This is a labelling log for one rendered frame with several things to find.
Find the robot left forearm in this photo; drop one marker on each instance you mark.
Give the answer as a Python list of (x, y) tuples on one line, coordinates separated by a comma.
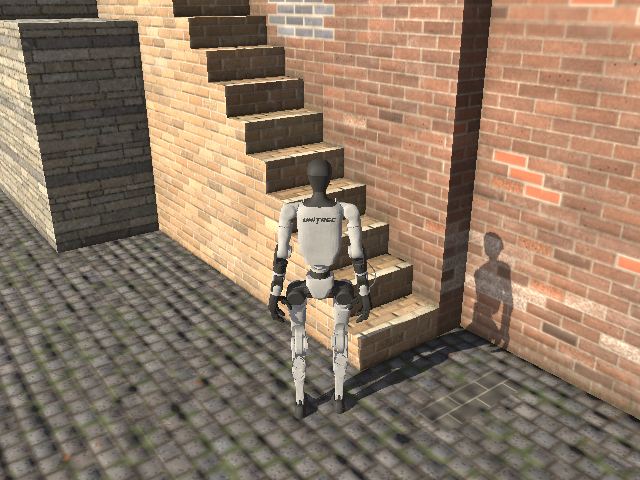
[(278, 275)]

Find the right robot thigh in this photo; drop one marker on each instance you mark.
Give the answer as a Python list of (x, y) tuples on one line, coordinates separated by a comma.
[(343, 294)]

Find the robot right hand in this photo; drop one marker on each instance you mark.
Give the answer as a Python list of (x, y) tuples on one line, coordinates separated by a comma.
[(365, 309)]

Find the robot right foot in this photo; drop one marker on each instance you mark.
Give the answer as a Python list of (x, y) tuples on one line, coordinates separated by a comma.
[(338, 405)]

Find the robot left upper arm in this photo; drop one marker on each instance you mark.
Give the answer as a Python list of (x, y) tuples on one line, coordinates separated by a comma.
[(288, 212)]

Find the robot left hand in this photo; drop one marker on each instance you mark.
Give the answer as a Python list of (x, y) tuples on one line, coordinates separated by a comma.
[(274, 309)]

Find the robot right upper arm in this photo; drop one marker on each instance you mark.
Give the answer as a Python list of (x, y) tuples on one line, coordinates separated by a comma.
[(351, 212)]

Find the robot right forearm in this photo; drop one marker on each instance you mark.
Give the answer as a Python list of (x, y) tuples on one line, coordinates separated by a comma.
[(361, 274)]

